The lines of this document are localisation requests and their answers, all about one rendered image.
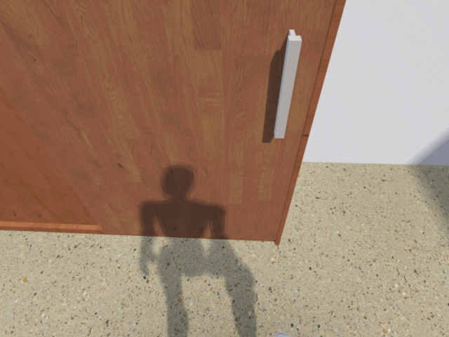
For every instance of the handle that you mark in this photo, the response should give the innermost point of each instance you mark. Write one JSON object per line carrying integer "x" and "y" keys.
{"x": 287, "y": 82}

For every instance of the wardrobe door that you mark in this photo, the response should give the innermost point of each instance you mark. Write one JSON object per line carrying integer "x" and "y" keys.
{"x": 161, "y": 113}
{"x": 32, "y": 187}

